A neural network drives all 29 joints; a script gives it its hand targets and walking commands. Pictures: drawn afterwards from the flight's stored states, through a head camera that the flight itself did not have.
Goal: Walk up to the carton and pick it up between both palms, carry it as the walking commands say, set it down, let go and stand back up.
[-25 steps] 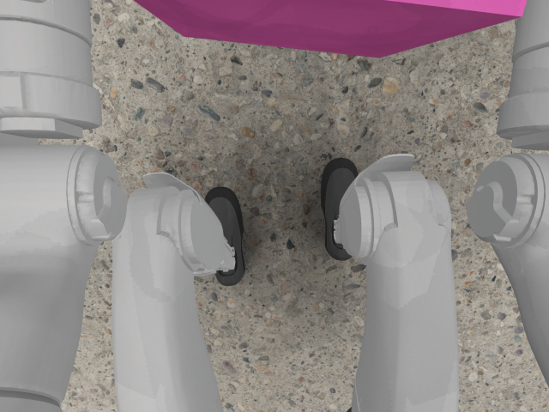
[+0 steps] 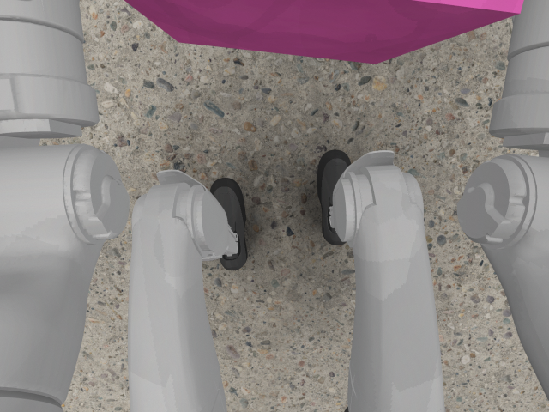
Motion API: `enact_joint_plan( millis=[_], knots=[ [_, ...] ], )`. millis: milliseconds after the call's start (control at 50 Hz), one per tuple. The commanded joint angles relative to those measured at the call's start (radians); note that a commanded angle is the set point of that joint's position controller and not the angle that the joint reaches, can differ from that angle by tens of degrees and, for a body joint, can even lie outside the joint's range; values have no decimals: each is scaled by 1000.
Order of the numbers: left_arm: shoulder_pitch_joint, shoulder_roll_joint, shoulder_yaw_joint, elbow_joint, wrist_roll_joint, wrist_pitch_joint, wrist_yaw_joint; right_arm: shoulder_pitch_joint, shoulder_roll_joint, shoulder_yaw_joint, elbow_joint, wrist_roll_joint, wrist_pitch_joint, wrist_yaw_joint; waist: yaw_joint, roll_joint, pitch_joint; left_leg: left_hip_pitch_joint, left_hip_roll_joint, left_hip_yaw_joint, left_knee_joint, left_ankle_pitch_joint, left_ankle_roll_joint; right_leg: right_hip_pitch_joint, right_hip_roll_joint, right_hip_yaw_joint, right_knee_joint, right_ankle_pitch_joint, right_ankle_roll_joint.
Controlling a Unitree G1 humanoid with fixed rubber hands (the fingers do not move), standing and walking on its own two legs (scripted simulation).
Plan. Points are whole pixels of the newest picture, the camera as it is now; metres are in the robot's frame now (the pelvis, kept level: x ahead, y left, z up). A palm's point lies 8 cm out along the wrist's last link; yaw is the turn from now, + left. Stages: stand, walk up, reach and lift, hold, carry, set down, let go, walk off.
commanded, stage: reach and lift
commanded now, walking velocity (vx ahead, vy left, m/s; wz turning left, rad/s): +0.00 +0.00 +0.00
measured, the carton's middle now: out of the picture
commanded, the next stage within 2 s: none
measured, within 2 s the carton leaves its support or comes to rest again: neither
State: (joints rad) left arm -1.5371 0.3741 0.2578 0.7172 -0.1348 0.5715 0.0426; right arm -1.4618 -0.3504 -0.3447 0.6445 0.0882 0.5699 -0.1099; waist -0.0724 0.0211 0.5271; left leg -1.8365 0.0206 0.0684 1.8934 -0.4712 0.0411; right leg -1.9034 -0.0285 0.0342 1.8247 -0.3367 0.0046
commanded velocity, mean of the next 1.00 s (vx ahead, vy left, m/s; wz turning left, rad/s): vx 0.00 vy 0.00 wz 0.00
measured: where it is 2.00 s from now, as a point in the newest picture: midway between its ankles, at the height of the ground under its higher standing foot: (283, 227)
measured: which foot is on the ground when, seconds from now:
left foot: down 0.00-1.00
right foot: down 0.00-1.00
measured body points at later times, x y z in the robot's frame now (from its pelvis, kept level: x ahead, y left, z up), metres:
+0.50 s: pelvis +0.00 +0.00 +0.06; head +0.34 -0.04 +0.35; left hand +0.61 +0.13 +0.01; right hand +0.56 -0.25 -0.01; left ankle +0.16 +0.11 -0.43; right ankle +0.19 -0.13 -0.43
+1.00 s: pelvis -0.01 +0.00 +0.11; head +0.30 -0.04 +0.43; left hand +0.58 +0.13 +0.08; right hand +0.53 -0.25 +0.06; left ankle +0.16 +0.11 -0.43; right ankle +0.19 -0.13 -0.43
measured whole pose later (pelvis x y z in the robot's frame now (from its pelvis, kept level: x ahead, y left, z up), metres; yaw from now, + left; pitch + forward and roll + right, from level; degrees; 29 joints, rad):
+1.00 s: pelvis -0.01 +0.00 +0.11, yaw -1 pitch +17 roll +1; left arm -1.40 0.30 0.38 0.66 -0.02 0.58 -0.05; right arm -1.34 -0.26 -0.39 0.57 0.02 0.60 -0.10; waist -0.07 0.02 0.52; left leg -1.42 0.01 0.07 1.49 -0.38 0.04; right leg -1.47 -0.01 0.04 1.42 -0.25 0.01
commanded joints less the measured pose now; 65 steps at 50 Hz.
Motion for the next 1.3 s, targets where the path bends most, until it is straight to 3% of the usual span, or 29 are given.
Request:
enact_joint_plan(
  millis=[0,60,80,120,200,220,260,320,380,420,440,460,480,520,560,620,680,740,900,920,980,1040,1080,1100,1140,1160,1240,1260,1280],
  knots=[
    [-755,-1138,-406,-260,-98,-38,-290,-960,1006,516,-383,183,-24,384,-1,-34,-2643,833,-172,-62,-351,102,-25,1017,138,-119,-231,79,-5],
    [-740,-1097,-384,-291,-79,-49,-304,-883,1062,530,-312,172,-9,386,14,-97,-2647,748,-173,-33,-349,136,-20,1148,143,-108,-247,143,12],
    [-759,-1104,-434,-363,-93,-54,-307,-844,1071,528,-331,167,-9,384,-26,-100,-2746,820,-179,-43,-356,149,-23,1169,150,-122,-247,167,15],
    [-786,-1129,-508,-499,-136,-46,-289,-824,1052,570,-452,201,-16,382,-43,-3,-2977,1058,-181,-66,-367,294,-44,1246,164,-123,-248,306,0],
    [-706,-1078,-438,-351,-82,-40,-294,-811,1041,527,-340,187,3,373,7,-28,-2731,917,-178,-63,-398,205,-33,1195,152,-106,-277,199,8],
    [-719,-1119,-467,-427,-117,-49,-292,-848,1087,589,-462,226,-7,374,21,-38,-2896,1040,-181,-60,-412,283,-33,1308,153,-96,-306,277,14],
    [-641,-1106,-430,-335,-67,-47,-304,-726,1082,538,-301,163,11,378,-1,-69,-2726,943,-185,-50,-428,243,-27,1256,154,-104,-327,253,12],
    [-601,-1155,-440,-314,-84,-50,-321,-721,1067,522,-350,142,-8,382,-26,-53,-2708,929,-187,-67,-440,251,-30,1229,154,-109,-334,246,6],
    [-593,-1152,-453,-407,-90,-52,-321,-769,1101,598,-476,197,-8,389,27,-66,-2877,1062,-186,-65,-477,321,-29,1399,165,-91,-371,323,17],
    [-539,-1149,-358,-162,-9,-50,-328,-691,1068,481,-239,115,-14,401,21,-46,-2517,871,-159,-83,-498,119,-29,1168,144,-78,-388,102,7],
    [-583,-1192,-444,-381,-81,-56,-336,-745,1159,604,-468,198,-10,406,80,-66,-2836,1057,-186,-52,-490,325,-23,1359,162,-73,-393,293,19],
    [-642,-1154,-415,-326,-63,-56,-334,-707,1112,524,-307,138,1,399,-5,-55,-2648,898,-180,-70,-496,190,-33,1273,149,-69,-410,184,12],
    [-643,-1189,-483,-383,-117,-60,-335,-737,1105,574,-408,163,-12,397,-19,-65,-2805,1063,-179,-92,-506,261,-31,1334,160,-85,-410,252,2],
    [-549,-1170,-434,-276,-52,-63,-325,-657,1083,536,-294,158,-24,405,9,1,-2616,1011,-171,-89,-518,261,-49,1197,154,-81,-405,221,9],
    [-562,-1178,-465,-387,-81,-57,-317,-736,1094,604,-515,183,-19,403,35,-39,-2870,1189,-176,-104,-532,331,-35,1349,161,-78,-408,288,9],
    [-592,-1175,-458,-375,-77,-62,-321,-630,1092,541,-313,139,-14,410,-15,-31,-2694,1125,-173,-121,-575,222,-45,1256,161,-96,-442,183,7],
    [-677,-1165,-494,-414,-100,-57,-310,-730,1067,559,-380,168,-18,408,-20,-5,-2739,1183,-168,-143,-604,129,-43,1269,159,-86,-469,112,0],
    [-703,-1155,-508,-484,-110,-54,-309,-748,1081,593,-427,184,-6,405,-9,-9,-2784,1233,-168,-124,-615,193,-43,1328,161,-78,-503,136,3],
    [-619,-1169,-336,-187,-6,-39,-356,-710,1139,478,-202,96,9,446,42,-59,-2421,1079,-158,-132,-730,-79,-10,1231,138,-65,-603,-122,10],
    [-550,-1218,-383,-213,-15,-36,-359,-759,1155,547,-330,130,-7,445,77,-48,-2586,1157,-163,-117,-713,35,-9,1327,143,-39,-617,-33,-1],
    [-584,-1148,-429,-303,-43,-49,-371,-617,1192,591,-261,139,11,446,56,-110,-2645,1150,-163,-102,-716,163,-10,1450,144,-35,-649,96,26],
    [-603,-1183,-514,-460,-69,-33,-362,-628,1136,608,-427,156,10,444,23,-17,-2881,1426,-168,-140,-739,303,-39,1482,174,-63,-632,219,9],
    [-455,-1178,-480,-354,-54,-32,-360,-570,1126,623,-433,141,7,434,13,-77,-2820,1404,-169,-136,-745,376,-41,1530,164,-58,-668,303,16],
    [-461,-1169,-448,-373,-18,-39,-358,-567,1169,604,-345,144,17,439,89,-37,-2767,1332,-171,-110,-763,335,-37,1544,159,-23,-675,263,8],
    [-411,-1218,-531,-508,-58,-46,-351,-557,1153,668,-562,185,-7,434,59,-22,-2935,1512,-173,-139,-766,511,-41,1608,168,-34,-657,439,12],
    [-367,-1170,-488,-466,-15,-55,-339,-477,1158,644,-418,146,-1,435,62,-37,-2751,1440,-165,-161,-773,480,-44,1470,166,-24,-664,389,8],
    [-374,-1190,-507,-455,-36,-66,-357,-523,1137,656,-524,141,-25,424,50,-43,-2752,1393,-169,-131,-825,392,-35,1631,157,-2,-735,330,9],
    [-319,-1189,-488,-416,-20,-71,-351,-536,1177,696,-524,144,-25,423,110,-74,-2700,1390,-175,-126,-838,408,-25,1644,151,7,-735,350,14],
    [-261,-1177,-466,-390,6,-72,-361,-521,1142,668,-513,113,-37,425,75,-111,-2612,1337,-173,-143,-844,360,-20,1589,150,-2,-753,290,20]
  ],
)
